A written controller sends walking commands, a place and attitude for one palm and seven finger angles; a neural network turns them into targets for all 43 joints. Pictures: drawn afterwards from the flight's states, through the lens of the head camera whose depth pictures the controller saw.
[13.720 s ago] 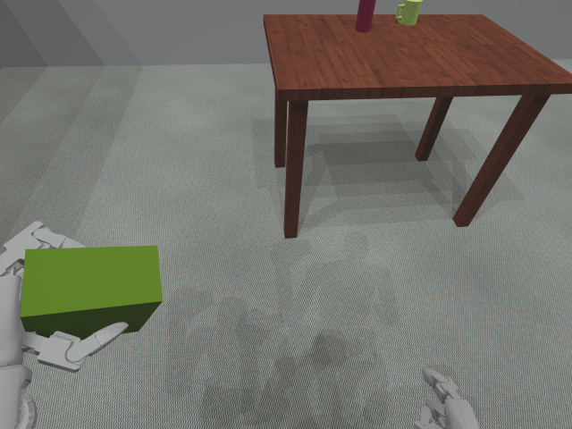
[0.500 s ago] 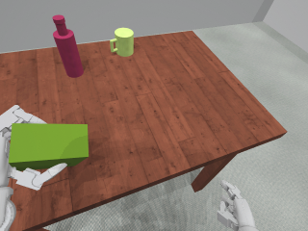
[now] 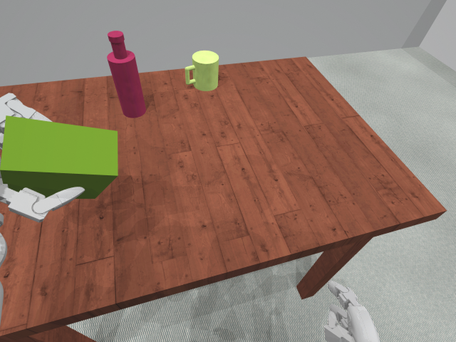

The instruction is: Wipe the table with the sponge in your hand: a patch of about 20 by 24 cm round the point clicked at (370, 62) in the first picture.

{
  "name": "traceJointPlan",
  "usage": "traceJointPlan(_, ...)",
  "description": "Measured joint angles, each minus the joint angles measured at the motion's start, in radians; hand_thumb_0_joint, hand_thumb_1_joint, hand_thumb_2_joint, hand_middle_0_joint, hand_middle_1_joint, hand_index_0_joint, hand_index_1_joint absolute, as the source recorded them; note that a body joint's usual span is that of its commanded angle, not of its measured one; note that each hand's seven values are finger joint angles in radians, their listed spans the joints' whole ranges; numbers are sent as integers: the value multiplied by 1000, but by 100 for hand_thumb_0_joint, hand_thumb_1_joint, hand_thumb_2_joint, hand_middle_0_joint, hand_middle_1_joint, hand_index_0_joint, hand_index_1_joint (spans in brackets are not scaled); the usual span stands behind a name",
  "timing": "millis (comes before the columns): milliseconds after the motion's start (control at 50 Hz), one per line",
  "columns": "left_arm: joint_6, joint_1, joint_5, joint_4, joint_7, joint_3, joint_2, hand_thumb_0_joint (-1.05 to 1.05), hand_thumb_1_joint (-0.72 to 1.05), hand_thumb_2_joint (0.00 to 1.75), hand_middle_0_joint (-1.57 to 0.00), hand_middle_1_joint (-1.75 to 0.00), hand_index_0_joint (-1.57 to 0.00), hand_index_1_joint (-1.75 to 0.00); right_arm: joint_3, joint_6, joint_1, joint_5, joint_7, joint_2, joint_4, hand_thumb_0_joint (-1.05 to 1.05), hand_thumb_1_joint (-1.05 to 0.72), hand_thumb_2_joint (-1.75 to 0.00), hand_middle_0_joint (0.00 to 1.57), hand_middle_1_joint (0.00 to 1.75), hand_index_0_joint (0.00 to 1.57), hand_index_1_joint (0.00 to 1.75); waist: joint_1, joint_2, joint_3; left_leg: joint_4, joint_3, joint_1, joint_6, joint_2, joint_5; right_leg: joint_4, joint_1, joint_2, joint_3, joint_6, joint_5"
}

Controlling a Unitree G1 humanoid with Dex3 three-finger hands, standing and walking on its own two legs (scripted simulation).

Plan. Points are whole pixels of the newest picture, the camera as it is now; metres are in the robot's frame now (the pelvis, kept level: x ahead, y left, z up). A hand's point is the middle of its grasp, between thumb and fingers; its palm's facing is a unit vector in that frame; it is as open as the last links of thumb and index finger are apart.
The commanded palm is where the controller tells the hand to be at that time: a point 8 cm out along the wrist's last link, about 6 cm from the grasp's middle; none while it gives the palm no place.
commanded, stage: turn the palm down, sponge in hand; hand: left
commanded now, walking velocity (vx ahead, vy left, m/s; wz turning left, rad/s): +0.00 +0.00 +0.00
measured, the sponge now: (74, 167) +0.28 +0.25 +0.18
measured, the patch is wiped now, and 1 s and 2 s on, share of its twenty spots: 0.00 0.00 0.00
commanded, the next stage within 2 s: none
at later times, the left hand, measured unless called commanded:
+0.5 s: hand (86, 211) +0.23 +0.22 +0.16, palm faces +0.27 -0.58 -0.77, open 10.1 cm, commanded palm +0.18 +0.25 +0.20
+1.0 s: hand (88, 207) +0.23 +0.21 +0.18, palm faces +0.25 -0.34 -0.91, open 10.1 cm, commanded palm +0.19 +0.24 +0.22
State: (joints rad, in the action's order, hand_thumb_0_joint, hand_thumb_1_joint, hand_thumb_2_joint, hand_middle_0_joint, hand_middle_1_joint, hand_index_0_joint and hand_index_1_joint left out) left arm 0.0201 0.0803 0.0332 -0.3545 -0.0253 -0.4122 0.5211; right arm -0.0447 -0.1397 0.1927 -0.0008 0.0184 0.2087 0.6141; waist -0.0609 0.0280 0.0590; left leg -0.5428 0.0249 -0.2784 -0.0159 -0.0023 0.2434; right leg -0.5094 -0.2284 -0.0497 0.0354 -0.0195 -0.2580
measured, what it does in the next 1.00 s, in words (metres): shifts its weight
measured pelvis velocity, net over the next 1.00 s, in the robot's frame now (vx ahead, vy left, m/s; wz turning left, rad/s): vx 0.01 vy -0.06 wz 0.01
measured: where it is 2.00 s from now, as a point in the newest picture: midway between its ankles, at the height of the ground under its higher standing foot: outside the picture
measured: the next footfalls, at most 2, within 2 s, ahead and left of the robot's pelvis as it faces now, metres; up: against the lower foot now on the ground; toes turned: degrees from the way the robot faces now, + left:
none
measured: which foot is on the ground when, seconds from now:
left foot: down 0.00-1.00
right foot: down 0.00-1.00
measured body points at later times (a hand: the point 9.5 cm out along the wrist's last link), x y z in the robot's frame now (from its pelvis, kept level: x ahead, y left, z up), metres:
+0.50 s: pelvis -0.01 -0.07 -0.01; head -0.01 -0.10 +0.44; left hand +0.21 +0.25 +0.21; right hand +0.21 -0.27 -0.09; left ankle +0.03 +0.10 -0.73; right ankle +0.01 -0.15 -0.73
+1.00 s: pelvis +0.01 -0.06 -0.02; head +0.00 -0.10 +0.43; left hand +0.21 +0.23 +0.22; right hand +0.23 -0.29 -0.09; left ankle +0.03 +0.10 -0.73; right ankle +0.01 -0.15 -0.73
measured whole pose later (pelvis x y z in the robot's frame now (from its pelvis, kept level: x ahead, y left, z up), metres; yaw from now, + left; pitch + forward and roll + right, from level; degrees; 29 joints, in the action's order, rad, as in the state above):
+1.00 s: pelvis +0.01 -0.06 -0.02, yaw +1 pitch +0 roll +0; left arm -0.17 0.31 -0.36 -0.47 0.03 -0.28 0.67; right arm -0.02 -0.09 0.18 0.05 0.12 0.28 0.57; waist -0.09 -0.10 -0.03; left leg -0.67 -0.03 -0.34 0.05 -0.06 0.32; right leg -0.69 -0.31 0.01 0.08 0.04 -0.38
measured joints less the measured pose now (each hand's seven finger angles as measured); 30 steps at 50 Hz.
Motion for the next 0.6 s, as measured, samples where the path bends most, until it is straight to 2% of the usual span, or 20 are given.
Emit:
traceJointPlan(20,-56,1,8,-7,3,-10,-17,-1,-49,102,-73,-135,-73,-135,-5,4,-14,7,-9,6,6,1,-90,-90,20,30,20,30,3,-10,-12,-2,6,3,1,-4,3,-3,0,3,-6,-1,-1)
traceJointPlan(60,-137,54,-18,-47,14,0,-45,-1,-49,102,-73,-135,-73,-135,-8,10,-35,15,-25,16,-4,1,-90,-90,20,30,20,30,15,-32,-30,-9,12,2,1,-9,8,-12,-5,7,-13,-6,-2)
traceJointPlan(120,-186,193,-70,-132,36,63,-53,-1,-49,102,-73,-135,-73,-135,-11,27,-61,18,-28,21,-44,1,-90,-90,20,30,20,30,30,-51,-41,-28,16,-11,4,-13,16,-46,-28,10,-18,-7,-17)
traceJointPlan(160,-156,262,-76,-163,35,99,-46,-1,-49,102,-73,-135,-73,-135,-10,26,-72,9,-14,16,-60,1,-90,-90,20,30,20,30,30,-52,-40,-46,11,-25,11,-16,21,-76,-45,13,-13,-1,-31)
traceJointPlan(200,-112,286,-78,-167,19,114,-29,-1,-49,102,-73,-134,-74,-135,-7,23,-77,6,4,10,-62,1,-90,-90,20,30,20,30,18,-46,-41,-66,-1,-43,22,-22,25,-105,-63,18,-2,8,-45)
traceJointPlan(260,-65,233,-107,-125,-33,107,-8,-1,-49,102,-73,-134,-74,-135,-1,19,-76,2,24,9,-43,1,-90,-90,20,30,20,30,-8,-46,-39,-92,-29,-65,39,-30,29,-134,-77,26,25,25,-60)
traceJointPlan(320,-84,147,-149,-51,-54,78,6,-1,-49,102,-73,-134,-74,-134,-5,32,-74,5,40,16,-17,1,-90,-90,20,30,20,30,-23,-57,-45,-104,-55,-76,52,-37,30,-147,-80,34,50,42,-69)
traceJointPlan(360,-125,101,-172,-3,-37,67,18,-1,-49,102,-73,-134,-74,-134,-11,44,-70,9,52,23,-9,1,-90,-90,20,30,20,30,-26,-70,-48,-103,-67,-72,56,-40,28,-149,-75,39,61,51,-73)
traceJointPlan(440,-189,82,-197,50,47,76,53,-1,-49,102,-73,-134,-74,-135,-18,54,-57,25,72,38,-17,1,-90,-90,20,30,20,30,-18,-97,-53,-95,-71,-59,55,-50,30,-148,-66,50,65,64,-77)
traceJointPlan(520,-158,127,-196,39,114,87,92,-1,-49,102,-73,-134,-74,-134,-5,46,-39,28,82,44,-32,1,-90,-90,20,30,20,30,-3,-110,-56,-99,-66,-59,55,-64,39,-158,-73,63,60,75,-86)
traceJointPlan(600,-99,192,-189,-26,101,65,117,-1,-49,102,-73,-134,-74,-134,19,40,-11,26,78,53,-39,1,-90,-90,20,30,20,30,2,-112,-65,-117,-62,-70,61,-74,56,-179,-88,73,55,84,-103)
